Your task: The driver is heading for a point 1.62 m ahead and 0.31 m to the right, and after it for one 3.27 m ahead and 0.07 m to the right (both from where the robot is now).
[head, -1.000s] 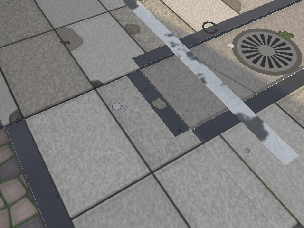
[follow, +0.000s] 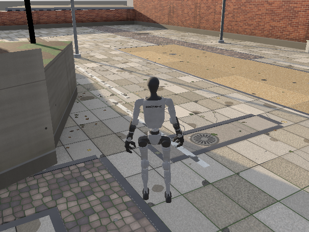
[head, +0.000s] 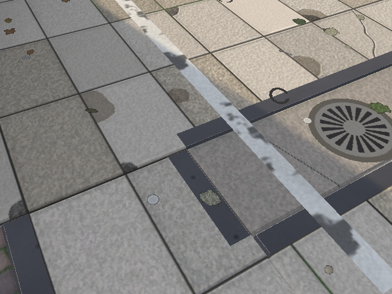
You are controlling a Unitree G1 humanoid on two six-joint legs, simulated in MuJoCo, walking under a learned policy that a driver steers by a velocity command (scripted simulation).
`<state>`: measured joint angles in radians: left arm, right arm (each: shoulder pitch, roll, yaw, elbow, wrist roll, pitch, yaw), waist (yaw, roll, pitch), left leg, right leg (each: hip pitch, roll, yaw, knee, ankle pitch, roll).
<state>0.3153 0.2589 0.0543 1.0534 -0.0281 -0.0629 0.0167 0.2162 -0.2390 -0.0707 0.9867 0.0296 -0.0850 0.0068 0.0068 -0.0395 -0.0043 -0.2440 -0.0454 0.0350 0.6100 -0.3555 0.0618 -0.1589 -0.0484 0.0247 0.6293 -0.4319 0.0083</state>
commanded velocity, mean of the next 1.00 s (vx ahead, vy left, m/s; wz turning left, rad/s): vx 0.46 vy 0.00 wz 0.00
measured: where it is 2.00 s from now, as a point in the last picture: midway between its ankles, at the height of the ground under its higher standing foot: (217, 160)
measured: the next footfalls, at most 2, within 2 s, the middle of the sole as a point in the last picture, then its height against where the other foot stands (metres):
right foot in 0.42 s outside the picture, level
left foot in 0.98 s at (170, 249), level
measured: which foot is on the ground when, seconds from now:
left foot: down 0.00-0.42, up 0.44-0.96, down 0.98-1.00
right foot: down 0.00-0.00, up 0.02-0.40, down 0.42-0.98, up 1.00-1.00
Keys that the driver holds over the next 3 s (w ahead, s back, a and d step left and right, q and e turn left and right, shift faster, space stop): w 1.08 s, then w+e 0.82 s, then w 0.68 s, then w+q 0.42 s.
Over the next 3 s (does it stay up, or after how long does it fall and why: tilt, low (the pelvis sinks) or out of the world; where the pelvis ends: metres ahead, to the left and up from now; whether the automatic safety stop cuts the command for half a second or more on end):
stays up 1.58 -0.35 0.00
